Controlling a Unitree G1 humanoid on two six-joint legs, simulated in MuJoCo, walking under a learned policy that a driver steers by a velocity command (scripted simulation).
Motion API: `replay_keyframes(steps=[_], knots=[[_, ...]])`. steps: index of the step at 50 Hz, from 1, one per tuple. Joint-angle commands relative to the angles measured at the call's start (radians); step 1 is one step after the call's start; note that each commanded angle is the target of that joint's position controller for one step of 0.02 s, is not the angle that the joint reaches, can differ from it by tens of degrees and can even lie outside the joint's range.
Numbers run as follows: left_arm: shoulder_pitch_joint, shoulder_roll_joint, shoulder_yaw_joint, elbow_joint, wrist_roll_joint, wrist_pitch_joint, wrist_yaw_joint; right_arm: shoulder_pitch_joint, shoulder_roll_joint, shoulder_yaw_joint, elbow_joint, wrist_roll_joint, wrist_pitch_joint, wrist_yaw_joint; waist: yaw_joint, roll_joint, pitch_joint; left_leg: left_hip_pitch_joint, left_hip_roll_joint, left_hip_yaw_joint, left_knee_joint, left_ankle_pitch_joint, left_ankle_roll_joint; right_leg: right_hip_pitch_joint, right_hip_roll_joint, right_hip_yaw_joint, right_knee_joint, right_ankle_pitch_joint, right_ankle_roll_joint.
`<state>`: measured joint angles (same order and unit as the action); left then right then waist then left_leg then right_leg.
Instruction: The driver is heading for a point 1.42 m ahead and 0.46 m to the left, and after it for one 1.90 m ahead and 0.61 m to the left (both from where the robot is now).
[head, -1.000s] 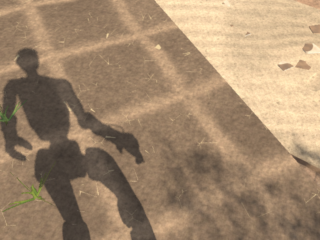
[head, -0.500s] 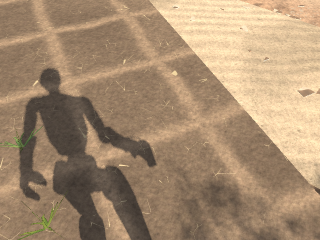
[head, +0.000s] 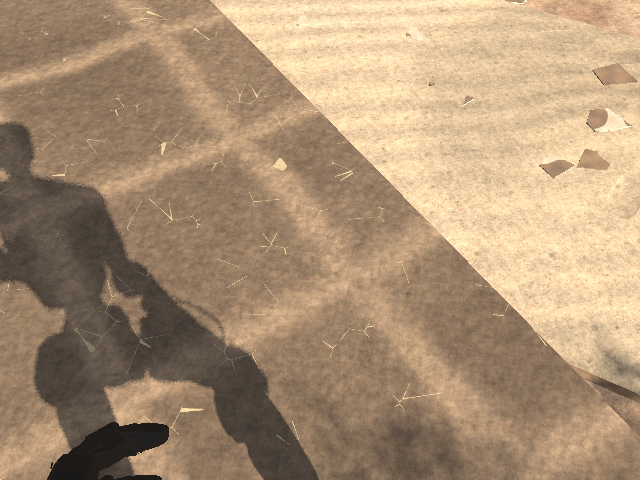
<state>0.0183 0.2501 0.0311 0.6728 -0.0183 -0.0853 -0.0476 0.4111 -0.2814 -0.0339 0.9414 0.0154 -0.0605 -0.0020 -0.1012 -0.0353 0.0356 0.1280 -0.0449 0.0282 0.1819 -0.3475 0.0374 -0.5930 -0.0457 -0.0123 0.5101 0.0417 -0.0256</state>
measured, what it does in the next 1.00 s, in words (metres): walks ahead, turning left: right foot, then left foot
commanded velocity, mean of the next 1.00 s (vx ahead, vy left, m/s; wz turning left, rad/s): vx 0.47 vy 0.00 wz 0.40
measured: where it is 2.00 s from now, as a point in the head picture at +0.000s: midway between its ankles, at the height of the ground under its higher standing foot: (229, 372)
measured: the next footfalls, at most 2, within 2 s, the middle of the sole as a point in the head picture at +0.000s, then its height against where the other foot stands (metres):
right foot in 0.06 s outside the picture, level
left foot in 0.60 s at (231, 464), level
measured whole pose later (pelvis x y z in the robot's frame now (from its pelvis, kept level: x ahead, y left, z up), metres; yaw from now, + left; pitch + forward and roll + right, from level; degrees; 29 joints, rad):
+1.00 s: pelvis +0.57 +0.08 +0.00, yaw +27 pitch +2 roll +0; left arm 0.01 0.29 0.04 0.69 0.01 -0.10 -0.02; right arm 0.34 -0.30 -0.08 0.72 0.02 -0.01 -0.03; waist -0.08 -0.04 0.04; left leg -0.13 -0.12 -0.18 0.45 -0.34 0.07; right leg -0.57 0.00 0.10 0.51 0.04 0.05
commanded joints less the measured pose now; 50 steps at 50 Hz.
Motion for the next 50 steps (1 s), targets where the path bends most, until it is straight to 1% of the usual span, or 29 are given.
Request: replay_keyframes(steps=[1, 2, 3, 4, 5, 6, 7, 8, 10, 12, 14, 19, 24, 27, 28, 29, 30, 31, 32, 33, 34, 35, 36, 37, 39, 42, 44, 47, 50], knots=[[0.005, 0.136, 0.044, -0.067, 0.001, -0.017, -0.004, 0.002, -0.204, -0.049, -0.036, 0.000, 0.008, -0.011, 0.098, 0.138, -0.022, 0.019, 0.294, -0.092, 0.154, 0.890, 0.116, 0.110, 0.052, -0.030, -0.012, -0.099, -0.054], [0.154, 0.175, 0.066, -0.024, 0.001, -0.015, 0.004, -0.018, -0.199, -0.047, -0.043, -0.004, 0.016, -0.013, 0.182, 0.133, -0.119, -0.012, 0.257, -0.058, 0.329, 1.008, 0.092, 0.310, 0.079, -0.057, -0.037, -0.078, -0.087], [0.332, 0.219, 0.082, 0.019, 0.009, -0.009, 0.017, -0.022, -0.176, -0.034, -0.063, -0.016, 0.016, -0.015, 0.255, 0.104, -0.254, -0.205, 0.222, -0.047, 0.578, 0.837, 0.066, 0.633, -0.023, 0.045, 0.017, -0.060, -0.137], [0.424, 0.321, 0.104, 0.042, 0.026, -0.005, 0.021, 0.114, -0.033, 0.007, -0.088, -0.024, -0.004, -0.003, 0.194, -0.151, -0.423, -0.635, 0.036, -0.024, 0.994, 0.227, -0.005, 1.051, -0.301, 0.532, -0.008, -0.230, -0.308], [0.440, 0.224, 0.080, 0.051, 0.016, -0.002, 0.019, 0.088, -0.086, -0.001, -0.063, -0.004, -0.030, 0.007, 0.222, -0.169, -0.485, -0.767, -0.008, -0.166, 1.134, -0.216, 0.000, 1.066, -0.355, 0.779, -0.173, -0.346, -0.334], [0.349, 0.181, 0.063, 0.044, 0.011, -0.002, 0.021, -0.022, -0.170, -0.027, -0.102, 0.031, -0.043, 0.013, 0.215, -0.112, -0.277, -0.856, 0.055, -0.169, 1.180, -0.172, 0.013, 0.908, -0.324, 0.611, -0.205, -0.377, -0.272], [0.273, 0.155, 0.055, 0.036, 0.012, -0.002, 0.024, -0.092, -0.167, -0.026, -0.121, 0.039, -0.049, 0.012, 0.186, -0.038, -0.162, -0.841, 0.109, -0.138, 1.134, -0.076, 0.017, 0.736, -0.285, 0.462, -0.239, -0.315, -0.237], [0.219, 0.124, 0.046, 0.038, 0.018, -0.007, 0.020, -0.119, -0.150, -0.028, -0.123, 0.028, -0.043, 0.008, 0.151, 0.005, -0.083, -0.810, 0.144, -0.125, 1.064, -0.011, 0.010, 0.598, -0.242, 0.357, -0.279, -0.240, -0.215], [0.167, 0.096, 0.042, 0.047, 0.030, -0.025, 0.016, -0.066, -0.113, -0.032, -0.101, 0.018, -0.012, 0.002, 0.093, -0.048, -0.049, -0.693, 0.186, -0.136, 0.997, 0.067, -0.006, 0.451, -0.190, 0.224, -0.351, -0.170, -0.190], [0.165, 0.106, 0.048, 0.071, 0.030, -0.041, 0.015, -0.054, -0.079, -0.028, -0.099, 0.016, 0.012, -0.003, 0.074, -0.041, -0.021, -0.688, 0.192, -0.138, 0.967, 0.100, -0.025, 0.388, -0.186, 0.137, -0.393, -0.095, -0.197], [0.176, 0.123, 0.054, 0.092, 0.036, -0.049, 0.024, -0.111, -0.077, -0.030, -0.126, 0.014, 0.020, -0.008, 0.081, -0.029, 0.012, -0.757, 0.191, -0.156, 0.889, 0.186, -0.040, 0.390, -0.183, 0.068, -0.414, -0.043, -0.195], [0.204, 0.158, 0.060, 0.119, 0.030, -0.041, 0.046, -0.262, -0.047, -0.020, -0.178, 0.003, 0.000, 0.020, 0.133, 0.000, 0.038, -0.741, 0.162, -0.077, 0.567, 0.463, -0.038, 0.441, -0.148, -0.092, -0.429, 0.021, -0.151], [0.290, 0.192, 0.073, 0.163, 0.009, 0.001, 0.054, -0.393, -0.047, -0.015, -0.263, 0.003, 0.001, 0.051, 0.176, 0.015, 0.068, -0.834, 0.144, -0.029, 0.442, 0.379, 0.003, 0.667, -0.222, -0.132, -0.353, 0.126, -0.136], [0.266, 0.227, 0.084, 0.155, 0.002, 0.030, 0.066, -0.353, -0.084, -0.035, -0.292, 0.005, 0.009, 0.064, 0.124, -0.029, 0.005, -0.729, 0.072, 0.047, 0.434, 0.215, 0.054, 0.741, -0.237, -0.168, -0.184, 0.528, -0.102], [0.254, 0.238, 0.087, 0.148, 0.003, 0.040, 0.071, -0.270, -0.114, -0.053, -0.281, 0.006, 0.013, 0.064, 0.074, -0.043, -0.052, -0.617, 0.032, 0.073, 0.438, 0.171, 0.078, 0.734, -0.227, -0.181, -0.051, 0.663, -0.088], [0.236, 0.236, 0.084, 0.141, 0.000, 0.048, 0.078, -0.122, -0.162, -0.083, -0.249, 0.009, 0.015, 0.056, -0.010, -0.026, -0.131, -0.408, -0.011, 0.077, 0.377, 0.208, 0.112, 0.660, -0.192, -0.206, 0.154, 0.660, -0.057], [0.256, 0.201, 0.067, 0.122, 0.016, 0.041, 0.082, 0.037, -0.247, -0.117, -0.218, 0.011, 0.025, 0.035, -0.070, 0.080, -0.233, -0.099, 0.091, -0.118, 0.351, 0.218, 0.172, 0.425, -0.147, -0.210, 0.459, 0.376, -0.014], [0.362, 0.048, 0.019, 0.074, 0.044, 0.009, 0.059, 0.010, -0.337, -0.129, -0.227, 0.018, 0.019, 0.030, 0.059, 0.319, -0.319, 0.240, 0.335, -0.688, 0.265, 0.059, 0.371, -0.044, 0.077, -0.108, 0.798, -0.584, 0.050], [0.256, 0.132, 0.030, 0.067, 0.007, -0.034, 0.043, 0.038, -0.248, -0.104, -0.253, 0.008, 0.007, 0.033, -0.019, 0.195, -0.410, 0.300, 0.377, -0.860, 0.133, -0.028, 0.388, -0.165, 0.082, 0.105, 0.894, -0.639, 0.031], [0.160, 0.178, 0.041, 0.035, -0.028, -0.056, 0.034, 0.000, -0.198, -0.090, -0.250, -0.001, -0.003, 0.033, -0.030, 0.146, -0.266, 0.208, 0.349, -0.708, 0.113, 0.046, 0.334, -0.237, 0.031, 0.113, 0.869, -0.543, 0.005], [0.143, 0.166, 0.037, 0.030, -0.018, -0.068, 0.038, -0.062, -0.176, -0.084, -0.260, 0.001, -0.009, 0.032, 0.014, 0.056, -0.181, 0.062, 0.306, -0.589, 0.115, 0.149, 0.298, -0.206, -0.014, 0.107, 0.782, -0.457, -0.004], [0.138, 0.170, 0.043, 0.039, 0.009, -0.067, 0.045, -0.128, -0.145, -0.075, -0.275, 0.001, -0.009, 0.029, 0.054, 0.027, -0.120, -0.075, 0.268, -0.495, 0.104, 0.267, 0.276, -0.143, -0.043, 0.101, 0.691, -0.412, 0.006], [0.157, 0.177, 0.049, 0.041, 0.020, -0.057, 0.046, -0.164, -0.125, -0.066, -0.294, -0.012, -0.009, 0.025, 0.089, 0.050, -0.104, -0.164, 0.244, -0.445, 0.083, 0.354, 0.271, -0.071, -0.062, 0.108, 0.651, -0.380, 0.015], [0.171, 0.173, 0.051, 0.039, 0.025, -0.044, 0.045, -0.178, -0.125, -0.066, -0.303, -0.014, -0.008, 0.022, 0.106, 0.058, -0.094, -0.214, 0.229, -0.423, 0.063, 0.399, 0.274, -0.037, -0.064, 0.103, 0.615, -0.366, 0.030], [0.173, 0.144, 0.046, 0.033, 0.034, -0.024, 0.047, -0.169, -0.146, -0.072, -0.303, -0.006, -0.011, 0.011, 0.118, 0.056, -0.074, -0.295, 0.209, -0.360, 0.043, 0.482, 0.276, -0.016, -0.060, 0.078, 0.525, -0.328, 0.066], [0.063, 0.112, 0.032, -0.004, 0.037, -0.015, 0.050, -0.140, -0.179, -0.082, -0.294, -0.001, -0.003, -0.009, 0.089, 0.073, -0.026, -0.376, 0.146, -0.272, 0.050, 0.526, 0.231, 0.006, -0.023, 0.054, 0.292, -0.143, 0.101], [0.001, 0.095, 0.025, -0.021, 0.037, -0.020, 0.046, -0.116, -0.187, -0.087, -0.284, 0.001, 0.013, -0.019, 0.062, 0.101, -0.034, -0.415, 0.098, -0.224, 0.102, 0.589, 0.179, 0.093, 0.034, 0.032, 0.137, -0.006, 0.102], [-0.046, 0.113, 0.032, -0.043, 0.023, -0.022, 0.036, -0.063, -0.182, -0.089, -0.264, 0.007, 0.035, -0.027, 0.041, 0.132, -0.064, -0.373, 0.107, -0.288, 0.170, 0.534, 0.136, 0.151, 0.084, 0.050, 0.030, 0.062, 0.089], [-0.001, 0.160, 0.054, -0.037, 0.025, -0.028, 0.031, -0.094, -0.161, -0.087, -0.280, 0.004, 0.049, -0.039, 0.079, 0.162, -0.088, -0.275, 0.131, -0.395, 0.298, 0.518, 0.107, 0.179, 0.081, 0.097, -0.036, -0.018, 0.053]])
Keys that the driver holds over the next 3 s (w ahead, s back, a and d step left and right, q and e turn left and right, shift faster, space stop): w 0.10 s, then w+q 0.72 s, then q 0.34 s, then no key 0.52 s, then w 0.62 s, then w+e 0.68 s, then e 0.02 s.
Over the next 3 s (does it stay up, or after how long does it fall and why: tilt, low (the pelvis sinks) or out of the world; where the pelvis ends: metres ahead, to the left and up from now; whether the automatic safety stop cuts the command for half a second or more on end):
stays up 1.19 0.46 -0.01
